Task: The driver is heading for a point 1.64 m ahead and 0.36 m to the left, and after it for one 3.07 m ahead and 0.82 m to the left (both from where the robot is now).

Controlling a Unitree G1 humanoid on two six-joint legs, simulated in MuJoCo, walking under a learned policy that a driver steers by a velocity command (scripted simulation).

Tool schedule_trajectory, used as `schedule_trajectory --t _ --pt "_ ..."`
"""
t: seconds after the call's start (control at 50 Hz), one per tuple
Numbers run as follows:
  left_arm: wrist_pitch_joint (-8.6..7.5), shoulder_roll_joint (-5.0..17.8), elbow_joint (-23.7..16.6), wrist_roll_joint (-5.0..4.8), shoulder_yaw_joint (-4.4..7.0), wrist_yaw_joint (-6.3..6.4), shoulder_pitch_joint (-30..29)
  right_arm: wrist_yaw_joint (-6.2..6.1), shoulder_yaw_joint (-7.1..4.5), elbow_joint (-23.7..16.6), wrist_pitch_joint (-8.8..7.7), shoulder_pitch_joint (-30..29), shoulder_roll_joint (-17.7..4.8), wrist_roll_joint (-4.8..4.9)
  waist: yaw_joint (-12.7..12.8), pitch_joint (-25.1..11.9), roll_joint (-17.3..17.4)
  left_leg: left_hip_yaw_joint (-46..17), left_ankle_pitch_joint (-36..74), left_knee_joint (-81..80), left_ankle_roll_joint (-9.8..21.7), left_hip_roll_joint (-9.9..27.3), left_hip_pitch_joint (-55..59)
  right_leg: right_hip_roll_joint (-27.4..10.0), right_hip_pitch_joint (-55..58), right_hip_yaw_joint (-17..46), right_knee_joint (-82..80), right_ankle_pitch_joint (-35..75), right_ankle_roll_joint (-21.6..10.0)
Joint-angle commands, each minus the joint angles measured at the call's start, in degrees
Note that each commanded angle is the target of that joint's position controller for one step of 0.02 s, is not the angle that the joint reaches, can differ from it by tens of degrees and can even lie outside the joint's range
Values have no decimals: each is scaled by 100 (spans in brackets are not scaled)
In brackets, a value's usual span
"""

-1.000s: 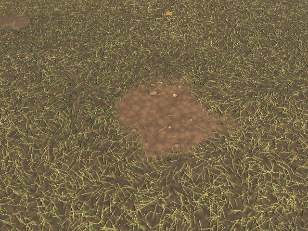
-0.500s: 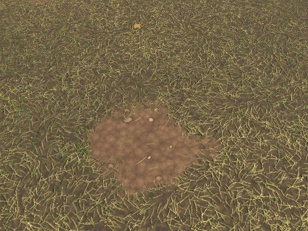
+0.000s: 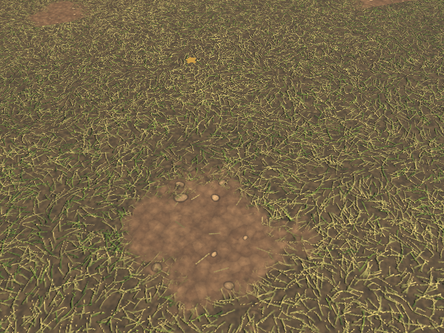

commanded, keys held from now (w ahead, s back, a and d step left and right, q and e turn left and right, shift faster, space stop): no key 1.00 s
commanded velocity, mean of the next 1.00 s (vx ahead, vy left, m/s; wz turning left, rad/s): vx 0.00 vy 0.00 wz -0.01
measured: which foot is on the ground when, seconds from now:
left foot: down 0.00-1.00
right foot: down 0.00-1.00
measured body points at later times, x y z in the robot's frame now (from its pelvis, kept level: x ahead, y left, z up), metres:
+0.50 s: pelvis -0.01 +0.01 +0.00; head +0.00 +0.01 +0.45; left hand +0.04 +0.27 -0.15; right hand +0.07 -0.26 -0.14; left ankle +0.02 +0.12 -0.74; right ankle -0.04 -0.12 -0.74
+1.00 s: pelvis -0.01 +0.01 +0.00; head +0.00 +0.01 +0.45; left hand -0.01 +0.26 -0.15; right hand +0.04 -0.24 -0.15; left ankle +0.02 +0.12 -0.74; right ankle -0.04 -0.12 -0.74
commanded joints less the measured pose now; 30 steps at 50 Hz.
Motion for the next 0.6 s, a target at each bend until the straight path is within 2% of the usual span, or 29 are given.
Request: schedule_trajectory --t 0.02,0.3,0.6 --pt "-75 602 -110 -3 119 35 23 -27 -148 -145 -36 -141 -715 3 -35 -373 -45 -331 1460 -324 213 342 600 -369 -281 281 -449 1561 -97" --pt "-142 551 536 -11 42 68 81 -102 -117 374 31 -19 -681 0 -39 -157 -5 -276 920 -522 183 214 531 -339 -343 150 -629 1112 -53" --pt "-184 411 952 -17 -50 83 307 -147 -62 642 46 304 -592 6 -42 -36 -24 -280 580 -599 206 157 418 -297 -488 38 -695 811 -18"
